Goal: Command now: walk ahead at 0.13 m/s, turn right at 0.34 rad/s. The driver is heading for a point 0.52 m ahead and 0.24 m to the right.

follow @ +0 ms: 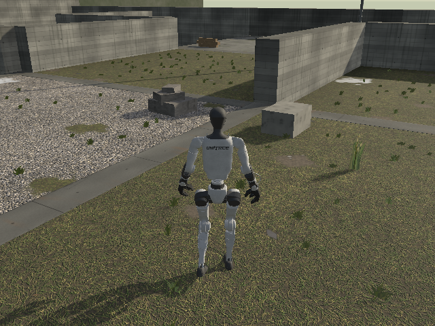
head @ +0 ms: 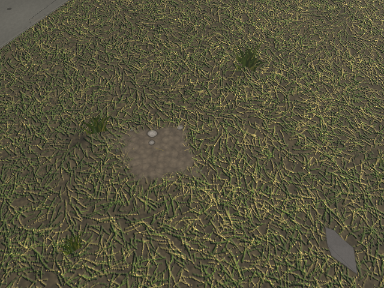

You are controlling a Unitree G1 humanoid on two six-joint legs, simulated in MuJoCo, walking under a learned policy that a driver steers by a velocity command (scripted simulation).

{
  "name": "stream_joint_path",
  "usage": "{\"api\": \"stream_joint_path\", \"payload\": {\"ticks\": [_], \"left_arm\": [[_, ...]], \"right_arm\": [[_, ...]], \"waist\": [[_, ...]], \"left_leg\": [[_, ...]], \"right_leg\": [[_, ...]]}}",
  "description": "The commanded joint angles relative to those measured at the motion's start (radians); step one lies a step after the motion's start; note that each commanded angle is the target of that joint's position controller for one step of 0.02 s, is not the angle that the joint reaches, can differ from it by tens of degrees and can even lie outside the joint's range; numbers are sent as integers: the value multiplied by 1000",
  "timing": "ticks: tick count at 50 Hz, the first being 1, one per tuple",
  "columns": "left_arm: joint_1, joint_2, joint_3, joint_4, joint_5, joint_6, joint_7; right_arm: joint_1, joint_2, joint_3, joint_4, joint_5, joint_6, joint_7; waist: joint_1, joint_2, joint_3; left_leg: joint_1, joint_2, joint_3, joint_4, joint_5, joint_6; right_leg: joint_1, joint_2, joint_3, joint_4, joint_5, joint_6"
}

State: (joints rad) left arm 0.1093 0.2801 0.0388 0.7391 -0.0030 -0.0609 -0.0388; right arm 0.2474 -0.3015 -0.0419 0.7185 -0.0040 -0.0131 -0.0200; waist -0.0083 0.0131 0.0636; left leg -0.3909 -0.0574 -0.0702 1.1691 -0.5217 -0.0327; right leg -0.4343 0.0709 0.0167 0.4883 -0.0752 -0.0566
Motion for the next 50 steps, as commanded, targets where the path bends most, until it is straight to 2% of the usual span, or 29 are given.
{"api": "stream_joint_path", "payload": {"ticks": [1, 4, 7, 11, 13, 14, 15, 16, 17, 18, 19, 20, 22, 25, 28, 32, 34, 35, 36, 37, 38, 39, 40, 41, 42, 43, 45, 47, 50], "left_arm": [[4, 159, 46, -74, 4, 27, 20], [8, 180, 62, -83, 9, 43, 36], [8, 192, 74, -91, -8, 61, 51], [19, 189, 78, -97, -12, 84, 57], [7, 183, 76, -104, -19, 96, 61], [20, 167, 71, -103, -23, 101, 64], [57, 119, 57, -105, -17, 101, 63], [44, 97, 55, -143, -21, 92, 61], [80, 176, 77, -124, -4, 80, 60], [111, 208, 94, -98, -14, 83, 57], [138, 196, 97, -72, -17, 96, 62], [145, 179, 95, -65, -14, 108, 67], [118, 135, 81, -84, -20, 119, 64], [35, 108, 67, -136, -26, 117, 55], [15, 93, 56, -163, -20, 117, 40], [30, 115, 65, -177, -20, 128, 25], [80, 111, 71, -166, -20, 131, 16], [118, 124, 80, -153, -18, 130, 19], [156, 189, 101, -151, -18, 128, 31], [160, 313, 123, -176, -10, 122, 48], [183, 273, 110, -185, 30, 97, 35], [145, 246, 98, -177, 33, 78, 33], [87, 220, 93, -174, 13, 71, 40], [48, 189, 82, -180, -7, 73, 47], [23, 183, 76, -183, -13, 78, 54], [21, 180, 72, -185, -8, 82, 59], [60, 171, 71, -175, -11, 82, 66], [90, 181, 72, -167, -16, 75, 69], [105, 192, 72, -153, -9, 62, 67]], "right_arm": [[25, -119, -40, -81, -2, 20, -19], [45, -74, -30, -70, -9, 13, -30], [12, -76, -30, -74, -6, 11, -28], [-37, -80, -34, -94, 2, -4, -16], [-9, -78, -39, -85, 6, -19, -7], [10, -94, -47, -81, 5, -25, -5], [33, -160, -63, -88, -12, -24, -12], [-1, -237, -83, -86, -47, -10, -12], [-40, -184, -70, -113, -61, -13, -11], [-85, -131, -54, -129, -48, -15, -16], [-122, -109, -49, -135, -30, -15, -18], [-135, -100, -46, -134, -14, -15, -20], [-121, -97, -42, -127, -13, -7, -24], [-67, -116, -54, -109, -18, 9, -31], [-77, -153, -71, -106, -12, 18, -25], [-89, -176, -84, -93, 8, 18, -8], [-113, -177, -87, -85, 29, 16, -6], [-87, -155, -82, -68, 36, 13, -5], [-41, -112, -72, -54, 16, 8, -1], [-62, -43, -43, -108, -46, 7, 5], [-165, -97, -59, -129, -27, 3, -7], [-187, -126, -69, -125, 0, 8, -12], [-173, -127, -74, -112, 3, 12, -19], [-160, -129, -77, -97, -5, 17, -27], [-141, -129, -80, -93, -12, 18, -29], [-126, -120, -79, -89, -11, 16, -26], [-109, -102, -72, -81, 0, 7, -14], [-162, -93, -66, -96, 9, -5, -3], [-181, -90, -59, -97, 14, -32, 18]], "waist": [[-9, -77, -124], [-13, -141, -164], [2, -133, -206], [20, -160, -180], [-6, -167, -171], [-18, -157, -168], [-7, -44, -192], [29, 259, -122], [21, 237, -136], [38, 160, -130], [51, 110, -116], [45, 104, -106], [25, 115, -92], [-26, 154, -111], [-36, 168, -137], [-29, 184, -142], [11, 171, -142], [26, 138, -147], [22, -16, -164], [-5, -352, -161], [92, -250, -224], [69, -170, -176], [38, -136, -142], [23, -123, -130], [6, -133, -129], [-2, -141, -143], [8, -139, -171], [38, -169, -128], [55, -187, -102]], "left_leg": [[-147, 77, -28, -64, 46, -16], [-59, 49, 1, -236, 93, -33], [-12, 39, -13, -345, 195, -44], [24, 21, -21, -491, 214, -35], [106, 15, -6, -661, 289, -13], [182, 45, -14, -763, 345, 8], [282, 221, -153, -830, 341, 72], [250, 396, -395, -899, 436, 215], [213, 463, -441, -894, 523, 289], [203, 420, -349, -870, 564, 271], [208, 356, -247, -848, 571, 228], [231, 329, -193, -834, 590, 211], [235, 294, -98, -832, 670, 216], [336, 315, -65, -828, 692, 245], [326, 343, -26, -821, 705, 254], [309, 372, 6, -792, 723, 247], [279, 364, 42, -727, 699, 204], [226, 336, 84, -661, 625, 151], [67, 269, 173, -489, 427, 59], [-250, 120, 217, -187, -141, -50], [-292, 77, 48, -19, -188, -54], [-298, 96, 14, 33, -110, -41], [-306, 105, 3, 12, -19, -34], [-304, 110, -4, -13, 40, -39], [-263, 98, -1, -14, 91, -48], [-231, 82, 6, -15, 127, -54], [-222, 75, 16, -132, 197, -51], [-224, 67, 10, -281, 223, -44], [-156, 68, 17, -442, 226, -28]], "right_leg": [[174, -263, 373, -212, 14, -185], [125, -218, 323, -205, 98, -187], [120, -206, 342, -195, -13, -171], [130, -195, 419, -174, -136, -145], [128, -173, 439, -129, -117, -114], [98, -142, 429, -89, -142, -80], [18, -82, 359, 50, -303, -24], [-165, 75, 134, 247, -474, 33], [-166, 18, 131, 495, -528, 74], [-162, 3, 134, 600, -477, 90], [-167, -7, 117, 654, -427, 112], [-196, -16, 110, 705, -377, 131], [-200, -29, 66, 708, -332, 159], [-209, -64, 30, 567, -311, 181], [-95, -93, -11, 415, -328, 168], [24, -83, -69, 238, -309, 125], [127, -65, -97, 50, -185, 76], [228, -47, -87, -62, -78, 42], [398, -135, 66, -116, 167, -10], [530, -407, 435, -80, 587, -179], [449, -466, 494, -116, 506, -315], [408, -406, 406, -133, 401, -279], [380, -345, 346, -134, 308, -220], [364, -313, 318, -134, 272, -185], [323, -289, 297, -136, 289, -177], [306, -273, 288, -137, 293, -176], [327, -243, 303, -180, -33, -173], [317, -241, 373, -236, -345, -176], [297, -254, 392, -246, -392, -174]]}}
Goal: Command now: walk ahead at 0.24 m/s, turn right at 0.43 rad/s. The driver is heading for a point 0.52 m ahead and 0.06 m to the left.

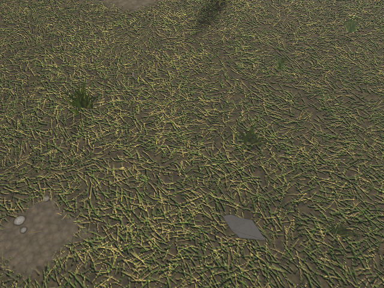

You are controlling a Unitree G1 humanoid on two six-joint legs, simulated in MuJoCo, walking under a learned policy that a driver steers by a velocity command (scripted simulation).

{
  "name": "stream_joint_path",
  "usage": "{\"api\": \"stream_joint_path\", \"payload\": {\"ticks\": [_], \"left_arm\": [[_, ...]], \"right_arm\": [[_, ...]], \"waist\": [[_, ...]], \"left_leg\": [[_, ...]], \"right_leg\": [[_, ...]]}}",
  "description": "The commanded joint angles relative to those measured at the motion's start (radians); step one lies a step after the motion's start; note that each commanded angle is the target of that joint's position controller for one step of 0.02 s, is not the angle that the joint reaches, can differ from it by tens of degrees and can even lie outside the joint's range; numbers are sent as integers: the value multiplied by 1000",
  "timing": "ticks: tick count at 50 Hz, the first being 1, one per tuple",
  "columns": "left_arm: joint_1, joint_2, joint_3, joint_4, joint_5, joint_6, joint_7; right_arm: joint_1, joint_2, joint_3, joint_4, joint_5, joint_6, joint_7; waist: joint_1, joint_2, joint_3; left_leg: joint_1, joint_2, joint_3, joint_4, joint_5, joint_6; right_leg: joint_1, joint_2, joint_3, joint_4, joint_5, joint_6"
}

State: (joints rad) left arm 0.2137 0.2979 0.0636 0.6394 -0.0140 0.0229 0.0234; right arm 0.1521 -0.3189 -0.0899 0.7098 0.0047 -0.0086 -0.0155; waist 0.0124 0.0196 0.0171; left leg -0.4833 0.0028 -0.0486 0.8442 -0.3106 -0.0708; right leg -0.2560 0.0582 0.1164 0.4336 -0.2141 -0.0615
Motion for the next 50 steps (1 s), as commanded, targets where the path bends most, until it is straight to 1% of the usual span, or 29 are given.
{"api": "stream_joint_path", "payload": {"ticks": [1, 4, 6, 7, 8, 9, 10, 11, 12, 13, 16, 21, 25, 28, 29, 30, 31, 32, 33, 34, 35, 36, 37, 38, 40, 42, 44, 46, 50], "left_arm": [[10, 175, 46, -46, 2, -25, 1], [36, 177, 39, -25, 2, -34, -13], [19, 168, 31, -21, -1, -34, -19], [13, 151, 24, -21, 0, -34, -21], [5, 116, 12, -24, 3, -37, -22], [-22, 52, -7, -37, 9, -43, -22], [-10, 19, -14, -76, -6, -60, -20], [-58, 114, 10, -87, -18, -73, -12], [-47, 145, 23, -73, -21, -81, -15], [-28, 132, 22, -53, -12, -86, -21], [-67, 83, 15, -50, 5, -98, -37], [-175, 13, -11, -71, 4, -104, -47], [-255, 21, -13, -88, -9, -112, -69], [-245, 58, -1, -94, -12, -117, -79], [-200, 80, 9, -84, -9, -117, -76], [-89, 110, 28, -53, -5, -114, -69], [71, 154, 50, -9, -4, -109, -57], [231, 235, 66, 13, 18, -102, -43], [247, 253, 63, 23, 19, -104, -52], [201, 153, 38, 23, 11, -105, -50], [139, 123, 27, 25, 6, -106, -46], [80, 106, 21, 26, 13, -108, -46], [40, 81, 16, 27, 21, -113, -48], [9, 68, 12, 31, 30, -121, -49], [-12, 65, 14, 54, 28, -139, -52], [-28, 85, 18, 78, 26, -144, -47], [-41, 92, 16, 93, 22, -135, -37], [-10, 105, 17, 112, 21, -123, -28], [42, 141, 23, 162, 8, -95, -23]], "right_arm": [[-89, -69, -8, -88, 5, -46, 19], [-78, -66, -4, -86, 14, -71, 34], [-24, -62, -5, -69, 20, -85, 38], [17, -59, -6, -53, 17, -91, 36], [76, -65, -8, -39, 12, -96, 31], [183, -105, -15, -20, 0, -100, 23], [249, -209, -37, 4, -18, -96, 25], [265, -189, -37, 13, -14, -99, 33], [233, -136, -19, 7, -1, -102, 30], [206, -112, -9, -3, 0, -101, 27], [186, -92, 5, -5, -5, -95, 19], [227, -108, 7, 26, 6, -80, 10], [284, -138, 2, 60, 17, -69, 11], [284, -155, -4, 77, 25, -56, 8], [274, -167, -8, 77, 25, -52, 6], [263, -168, -7, 78, 25, -46, 3], [266, -145, 4, 71, 15, -45, -1], [301, -57, 34, 35, -10, -50, -1], [394, 14, 57, 34, 10, -69, 2], [297, -104, 26, 35, 40, -79, 8], [210, -130, 17, 11, 51, -84, 13], [172, -114, 19, 9, 37, -86, 10], [168, -103, 15, 13, 26, -79, 11], [189, -87, 15, 23, 24, -66, 12], [223, -49, 20, 37, 15, -44, 7], [192, -34, 23, 19, 0, -36, 3], [136, -11, 35, 0, -10, -42, 8], [44, 11, 48, -20, -10, -51, 22], [-24, -30, 39, -48, -9, -55, 39]], "waist": [[42, -189, -50], [44, -177, -19], [2, -155, -3], [-24, -141, -6], [-53, -122, -22], [-93, -17, -44], [-70, 202, -41], [-98, 196, 42], [-76, 146, 85], [-59, 129, 74], [-59, 102, 60], [-94, 92, 55], [-115, 92, 75], [-75, 101, 72], [-39, 107, 38], [28, 95, -38], [102, 79, -150], [133, -99, -319], [79, -334, -434], [107, -219, -292], [90, -168, -152], [57, -93, -95], [26, -98, -51], [-5, -117, -36], [-44, -96, -26], [-61, -88, -3], [-54, -87, -2], [-11, -82, -9], [8, -79, -35]], "left_leg": [[-29, 7, 4, -157, 10, 16], [75, -2, 28, -240, -1, 46], [195, -9, 48, -345, 62, 77], [277, -14, 55, -391, 84, 90], [373, 18, 21, -413, 70, 106], [488, 152, -136, -477, -30, 148], [570, 319, -489, -614, -316, 274], [530, 405, -656, -675, -459, 357], [517, 374, -594, -669, -444, 342], [524, 323, -504, -668, -369, 310], [482, 236, -303, -698, -80, 266], [418, 177, -105, -712, 217, 258], [410, 212, -81, -701, 266, 255], [489, 258, -86, -654, 405, 232], [508, 255, -69, -589, 573, 220], [494, 223, -25, -449, 750, 198], [394, 178, 12, -248, 756, 167], [103, 91, 45, 117, 388, 121], [-138, -54, -54, 364, -269, 92], [-243, 5, -113, 454, -234, 98], [-270, 51, -80, 436, -136, 108], [-231, 90, -63, 391, -53, 106], [-194, 116, -66, 348, 4, 100], [-133, 129, -65, 334, 37, 91], [-71, 116, -45, 302, 30, 65], [-82, 103, -28, 214, 81, 40], [-50, 101, 4, 39, 209, 36], [-1, 80, 35, -127, 335, 43], [22, 55, 19, -259, 349, 74]], "right_leg": [[101, -241, 293, -188, -256, -168], [33, -244, 323, -184, -301, -170], [-32, -225, 330, -161, -342, -151], [-71, -197, 322, -133, -356, -131], [-125, -163, 299, -73, -359, -101], [-231, -93, 204, 135, -345, -47], [-437, 26, 15, 387, -334, 8], [-581, -18, 13, 564, -389, 25], [-623, -60, 33, 637, -304, 21], [-624, -83, 7, 658, -225, 23], [-577, -127, -45, 596, -34, 48], [-440, -113, -115, 310, 154, 93], [-330, -88, -133, 153, 216, 80], [-281, -80, -123, 92, 162, 30], [-203, -59, -140, 78, 137, 8], [-40, -32, -164, 51, 143, -22], [207, -56, -145, 68, 150, -55], [560, -308, 173, 81, 62, -139], [689, -473, 611, -85, -175, -246], [586, -436, 546, -135, -265, -200], [445, -406, 379, -152, -192, -165], [322, -363, 279, -177, -86, -145], [235, -327, 194, -209, 4, -136], [165, -303, 131, -236, 127, -136], [91, -291, 29, -241, 467, -158], [55, -279, -56, -243, 663, -164], [43, -236, -132, -243, 690, -147], [60, -213, -165, -239, 676, -130], [187, -269, -122, -172, 637, -124]]}}
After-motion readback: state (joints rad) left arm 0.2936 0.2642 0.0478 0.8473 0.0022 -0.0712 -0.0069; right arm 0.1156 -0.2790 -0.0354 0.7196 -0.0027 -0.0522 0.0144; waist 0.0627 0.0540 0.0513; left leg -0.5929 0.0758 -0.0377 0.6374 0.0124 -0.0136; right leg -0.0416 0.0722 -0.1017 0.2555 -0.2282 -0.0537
